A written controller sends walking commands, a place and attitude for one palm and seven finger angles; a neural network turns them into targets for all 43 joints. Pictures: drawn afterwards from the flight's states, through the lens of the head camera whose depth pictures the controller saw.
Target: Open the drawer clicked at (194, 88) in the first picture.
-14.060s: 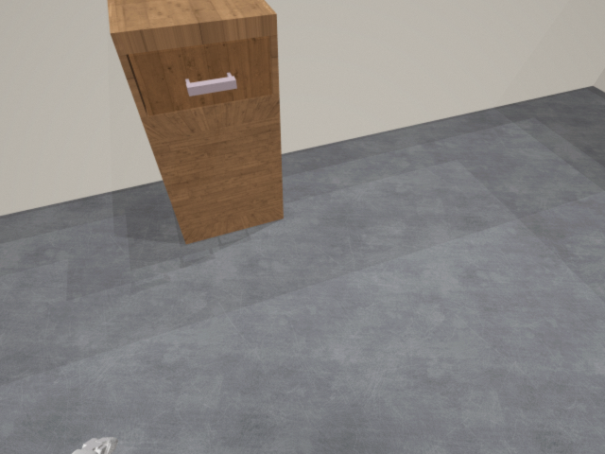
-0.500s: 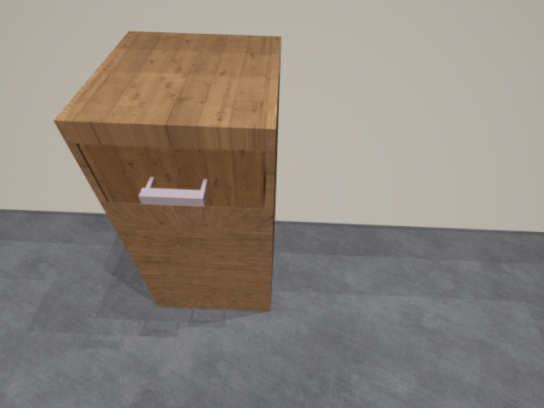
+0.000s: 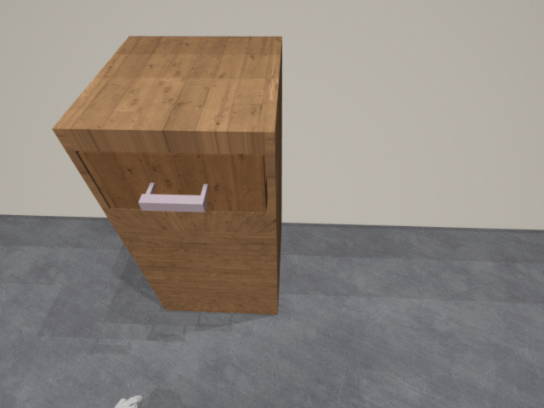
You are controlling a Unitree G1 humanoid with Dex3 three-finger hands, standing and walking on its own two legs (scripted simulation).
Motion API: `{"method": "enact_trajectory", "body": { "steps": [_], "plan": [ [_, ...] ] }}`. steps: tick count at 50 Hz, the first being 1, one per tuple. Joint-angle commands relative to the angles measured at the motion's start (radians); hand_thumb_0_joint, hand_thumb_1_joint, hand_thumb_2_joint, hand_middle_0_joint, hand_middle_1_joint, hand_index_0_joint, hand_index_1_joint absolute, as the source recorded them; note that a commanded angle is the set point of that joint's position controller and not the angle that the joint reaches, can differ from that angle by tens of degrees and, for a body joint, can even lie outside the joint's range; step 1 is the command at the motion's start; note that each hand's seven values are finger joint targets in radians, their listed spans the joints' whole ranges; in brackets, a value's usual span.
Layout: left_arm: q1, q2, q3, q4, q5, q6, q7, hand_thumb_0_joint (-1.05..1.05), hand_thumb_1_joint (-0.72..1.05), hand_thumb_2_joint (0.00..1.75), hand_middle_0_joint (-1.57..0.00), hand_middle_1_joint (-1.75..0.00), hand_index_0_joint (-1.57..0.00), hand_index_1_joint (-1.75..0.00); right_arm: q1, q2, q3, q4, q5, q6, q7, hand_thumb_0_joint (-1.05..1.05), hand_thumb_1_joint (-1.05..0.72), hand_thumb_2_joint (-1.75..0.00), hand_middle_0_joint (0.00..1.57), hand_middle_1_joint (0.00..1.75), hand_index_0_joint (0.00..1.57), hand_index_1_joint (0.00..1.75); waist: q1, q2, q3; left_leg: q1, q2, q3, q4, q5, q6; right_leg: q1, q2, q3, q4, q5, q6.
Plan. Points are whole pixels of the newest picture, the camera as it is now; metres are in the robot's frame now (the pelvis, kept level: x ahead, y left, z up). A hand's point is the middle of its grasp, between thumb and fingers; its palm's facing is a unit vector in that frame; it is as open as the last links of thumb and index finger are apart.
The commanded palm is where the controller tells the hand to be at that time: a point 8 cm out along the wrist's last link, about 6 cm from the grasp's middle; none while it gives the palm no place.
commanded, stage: raise the hand with hooked fingers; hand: left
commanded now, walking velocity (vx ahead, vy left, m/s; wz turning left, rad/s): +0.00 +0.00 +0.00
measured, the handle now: (175, 195) +0.54 +0.26 -0.06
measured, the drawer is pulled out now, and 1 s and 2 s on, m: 0.00 0.00 0.00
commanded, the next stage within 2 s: move the hooked fingers above the handle in 1.78 s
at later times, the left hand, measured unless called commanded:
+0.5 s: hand (136, 375) +0.17 +0.22 -0.04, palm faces +0.05 -0.07 -1.00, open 9.8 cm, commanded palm +0.16 +0.21 +0.02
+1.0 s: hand (129, 310) +0.24 +0.23 +0.02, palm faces +0.07 -0.09 -0.99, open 12.7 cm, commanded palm +0.22 +0.23 +0.08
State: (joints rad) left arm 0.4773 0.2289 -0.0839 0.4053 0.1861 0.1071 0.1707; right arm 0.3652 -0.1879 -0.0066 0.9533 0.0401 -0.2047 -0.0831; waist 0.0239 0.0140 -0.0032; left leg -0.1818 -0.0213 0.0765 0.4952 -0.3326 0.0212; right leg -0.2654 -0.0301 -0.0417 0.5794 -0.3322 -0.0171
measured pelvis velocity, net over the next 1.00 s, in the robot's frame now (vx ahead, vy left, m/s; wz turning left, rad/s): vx -0.02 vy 0.00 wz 0.01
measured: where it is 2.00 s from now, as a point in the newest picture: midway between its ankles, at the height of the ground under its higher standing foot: outside the picture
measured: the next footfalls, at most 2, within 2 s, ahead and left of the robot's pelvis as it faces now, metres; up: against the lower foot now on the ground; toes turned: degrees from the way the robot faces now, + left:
none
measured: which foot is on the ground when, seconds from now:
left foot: down 0.00-1.00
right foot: down 0.00-1.00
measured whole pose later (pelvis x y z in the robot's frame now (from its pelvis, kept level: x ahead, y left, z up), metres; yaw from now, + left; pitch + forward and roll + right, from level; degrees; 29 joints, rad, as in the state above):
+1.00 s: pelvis -0.02 +0.00 -0.01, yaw +0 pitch +6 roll +1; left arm 0.14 0.37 -0.06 0.05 1.01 0.04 0.31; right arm 0.15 -0.27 -0.05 0.62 -0.03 0.09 -0.01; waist 0.06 0.06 -0.06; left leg -0.40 0.00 0.06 0.66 -0.37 0.02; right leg -0.45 -0.02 -0.05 0.69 -0.34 -0.03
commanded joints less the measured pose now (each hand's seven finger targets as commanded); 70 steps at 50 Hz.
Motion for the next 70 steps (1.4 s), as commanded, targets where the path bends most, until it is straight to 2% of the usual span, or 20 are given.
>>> {"method": "enact_trajectory", "body": {
  "steps": [1, 3, 4, 6, 7, 10, 12, 14, 16, 18, 22, 26, 28, 34, 38, 44, 54, 58, 60, 70],
  "plan": [
    [-0.142, 0.068, -0.066, -0.436, 0.353, -0.053, 0.122, 0.00, 0.74, 0.83, -0.21, -0.40, -0.21, -0.40, -0.197, -0.189, -0.044, -0.304, -0.061, -0.090, 0.010, 0.00, -0.90, -0.90, 0.20, 0.30, 0.20, 0.30, -0.057, -0.118, -0.104, -0.117, 0.031, -0.118, 0.072, 0.375, 0.008, -0.195, 0.044, 0.010, -0.004, 0.176, -0.034],
    [0.019, 0.062, -0.050, -0.374, 0.557, -0.053, 0.176, 0.00, 0.69, 0.81, -0.22, -0.43, -0.22, -0.43, -0.228, -0.184, -0.066, -0.402, -0.084, -0.022, 0.046, 0.00, -0.90, -0.90, 0.20, 0.30, 0.20, 0.30, 0.003, -0.184, -0.153, -0.190, -0.002, -0.089, 0.114, 0.280, -0.006, -0.198, 0.058, 0.044, 0.016, 0.062, -0.044],
    [0.137, 0.033, -0.060, -0.317, 0.638, -0.059, 0.197, 0.00, 0.67, 0.80, -0.22, -0.45, -0.22, -0.45, -0.267, -0.183, -0.073, -0.441, -0.094, 0.019, 0.066, 0.00, -0.90, -0.90, 0.20, 0.30, 0.20, 0.30, 0.036, -0.215, -0.105, -0.256, -0.006, -0.079, 0.120, 0.215, -0.010, -0.213, 0.059, 0.055, 0.017, 0.030, -0.052],
    [0.218, 0.027, -0.051, -0.305, 0.755, -0.092, 0.221, 0.00, 0.62, 0.78, -0.22, -0.48, -0.22, -0.48, -0.319, -0.179, -0.074, -0.502, -0.099, 0.108, 0.107, 0.00, -0.90, -0.90, 0.20, 0.30, 0.20, 0.30, 0.074, -0.255, -0.076, -0.345, -0.014, -0.055, 0.138, 0.156, -0.014, -0.205, 0.055, 0.093, 0.035, 0.078, -0.064],
    [0.217, 0.068, -0.007, -0.323, 0.795, -0.117, 0.230, 0.00, 0.60, 0.77, -0.22, -0.50, -0.22, -0.50, -0.342, -0.170, -0.070, -0.524, -0.089, 0.139, 0.124, 0.00, -0.90, -0.90, 0.20, 0.30, 0.20, 0.30, 0.101, -0.253, -0.098, -0.377, -0.020, -0.049, 0.150, 0.162, -0.015, -0.173, 0.048, 0.124, 0.054, 0.130, -0.069],
    [0.109, 0.177, 0.086, -0.438, 0.900, -0.168, 0.286, 0.00, 0.53, 0.74, -0.23, -0.54, -0.23, -0.54, -0.390, -0.149, -0.055, -0.590, -0.083, 0.199, 0.144, 0.00, -0.90, -0.90, 0.20, 0.30, 0.20, 0.30, 0.128, -0.115, -0.193, -0.385, -0.036, -0.030, 0.188, 0.149, -0.014, -0.158, 0.039, 0.153, 0.110, 0.149, -0.071],
    [-0.021, 0.245, 0.148, -0.515, 0.956, -0.174, 0.342, 0.00, 0.48, 0.72, -0.23, -0.57, -0.23, -0.57, -0.380, -0.139, -0.056, -0.592, -0.091, 0.229, 0.145, 0.00, -0.90, -0.90, 0.20, 0.30, 0.20, 0.30, 0.123, -0.084, -0.242, -0.386, -0.046, -0.041, 0.232, 0.155, -0.012, -0.196, 0.044, 0.191, 0.137, 0.152, -0.071],
    [-0.136, 0.230, 0.127, -0.568, 0.993, -0.165, 0.393, 0.00, 0.43, 0.70, -0.23, -0.60, -0.23, -0.60, -0.370, -0.129, -0.062, -0.604, -0.102, 0.241, 0.146, 0.00, -0.90, -0.90, 0.20, 0.30, 0.20, 0.30, 0.093, 0.001, -0.314, -0.323, -0.044, -0.046, 0.281, 0.164, -0.008, -0.273, 0.043, 0.219, 0.157, 0.138, -0.073],
    [-0.256, 0.246, 0.129, -0.626, 0.978, -0.154, 0.417, 0.00, 0.39, 0.68, -0.24, -0.63, -0.24, -0.63, -0.367, -0.132, -0.067, -0.602, -0.106, 0.249, 0.134, 0.00, -0.90, -0.90, 0.20, 0.30, 0.20, 0.30, 0.051, 0.032, -0.359, -0.278, -0.039, -0.060, 0.323, 0.157, 0.001, -0.317, 0.038, 0.226, 0.162, 0.142, -0.065],
    [-0.398, 0.247, 0.107, -0.665, 0.952, -0.143, 0.419, 0.00, 0.34, 0.66, -0.24, -0.66, -0.24, -0.66, -0.376, -0.130, -0.064, -0.592, -0.113, 0.252, 0.117, 0.00, -0.90, -0.90, 0.20, 0.30, 0.20, 0.30, 0.003, 0.019, -0.336, -0.278, -0.037, -0.071, 0.349, 0.107, 0.011, -0.357, 0.032, 0.222, 0.144, 0.081, -0.051],
    [-0.434, 0.225, 0.054, -0.619, 0.881, -0.114, 0.344, 0.00, 0.25, 0.62, -0.25, -0.72, -0.25, -0.72, -0.392, -0.125, -0.044, -0.576, -0.104, 0.244, 0.089, 0.00, -0.90, -0.90, 0.20, 0.30, 0.20, 0.30, -0.024, 0.002, -0.309, -0.293, -0.035, -0.067, 0.319, 0.087, 0.022, -0.276, 0.035, 0.159, 0.112, 0.117, -0.031],
    [-0.365, 0.259, 0.062, -0.523, 0.850, -0.058, 0.234, 0.00, 0.15, 0.58, -0.25, -0.78, -0.25, -0.78, -0.392, -0.123, -0.023, -0.558, -0.092, 0.253, 0.066, 0.00, -0.90, -0.90, 0.20, 0.30, 0.20, 0.30, 0.013, -0.085, -0.276, -0.329, -0.032, -0.054, 0.237, 0.103, 0.020, -0.111, 0.021, 0.156, 0.050, 0.180, -0.013],
    [-0.326, 0.269, 0.077, -0.514, 0.839, -0.053, 0.189, 0.00, 0.11, 0.56, -0.26, -0.81, -0.26, -0.81, -0.386, -0.123, -0.014, -0.553, -0.090, 0.254, 0.064, 0.00, -0.90, -0.90, 0.20, 0.30, 0.20, 0.30, 0.037, -0.074, -0.271, -0.318, -0.030, -0.056, 0.198, 0.127, 0.016, -0.058, 0.018, 0.149, 0.042, 0.216, -0.014],
    [-0.300, 0.313, 0.157, -0.540, 0.835, -0.108, 0.166, 0.00, -0.03, 0.50, -0.27, -0.90, -0.27, -0.90, -0.366, -0.125, -0.022, -0.544, -0.088, 0.246, 0.064, 0.00, -0.90, -0.90, 0.20, 0.30, 0.20, 0.30, 0.069, -0.071, -0.247, -0.302, -0.025, -0.053, 0.134, 0.164, 0.012, 0.007, 0.014, 0.132, 0.022, 0.254, -0.017],
    [-0.384, 0.326, 0.181, -0.582, 0.833, -0.138, 0.207, 0.00, -0.13, 0.46, -0.27, -0.96, -0.27, -0.96, -0.348, -0.133, -0.042, -0.535, -0.086, 0.236, 0.063, 0.00, -0.90, -0.90, 0.20, 0.30, 0.20, 0.30, 0.059, -0.052, -0.280, -0.267, -0.027, -0.054, 0.125, 0.176, 0.014, 0.001, 0.015, 0.114, 0.021, 0.242, -0.019],
    [-0.466, 0.303, 0.135, -0.587, 0.825, -0.114, 0.219, 0.00, -0.27, 0.40, -0.28, -1.05, -0.28, -1.05, -0.340, -0.149, -0.062, -0.513, -0.076, 0.234, 0.067, 0.00, -0.90, -0.90, 0.20, 0.30, 0.20, 0.30, 0.040, 0.009, -0.304, -0.167, -0.015, -0.059, 0.110, 0.254, 0.014, -0.043, 0.029, 0.058, 0.032, 0.280, -0.027],
    [-0.624, 0.337, 0.107, -0.542, 0.817, -0.037, 0.093, 0.00, -0.50, 0.30, -0.30, -1.20, -0.30, -1.20, -0.361, -0.149, -0.039, -0.510, -0.052, 0.262, 0.060, 0.00, -0.90, -0.90, 0.20, 0.30, 0.20, 0.30, 0.057, 0.001, -0.234, -0.085, 0.000, -0.070, 0.014, 0.310, 0.006, 0.008, 0.039, 0.022, -0.026, 0.266, -0.031],
    [-0.708, 0.368, 0.117, -0.543, 0.819, -0.036, 0.050, 0.00, -0.50, 0.30, -0.30, -1.20, -0.30, -1.20, -0.362, -0.146, -0.027, -0.510, -0.051, 0.272, 0.059, 0.00, -0.90, -0.90, 0.20, 0.30, 0.20, 0.30, 0.063, 0.037, -0.247, -0.048, 0.001, -0.074, -0.014, 0.346, 0.001, 0.050, 0.041, 0.020, -0.048, 0.283, -0.035],
    [-0.734, 0.367, 0.113, -0.518, 0.809, -0.039, 0.025, 0.00, -0.50, 0.30, -0.30, -1.20, -0.30, -1.20, -0.359, -0.146, -0.025, -0.505, -0.049, 0.275, 0.057, 0.00, -0.90, -0.90, 0.20, 0.30, 0.20, 0.30, 0.056, -0.006, -0.230, -0.045, 0.001, -0.071, -0.022, 0.352, 0.003, 0.060, 0.044, 0.017, -0.063, 0.299, -0.032],
    [-0.866, 0.412, 0.123, -0.476, 0.776, -0.089, -0.068, 0.00, -0.50, 0.30, -0.30, -1.20, -0.30, -1.20, -0.340, -0.152, -0.020, -0.488, -0.045, 0.279, 0.054, 0.00, -0.90, -0.90, 0.20, 0.30, 0.20, 0.30, 0.051, 0.020, -0.246, -0.003, 0.001, -0.081, -0.049, 0.417, -0.001, 0.100, 0.044, 0.006, -0.101, 0.331, -0.033]
  ]
}}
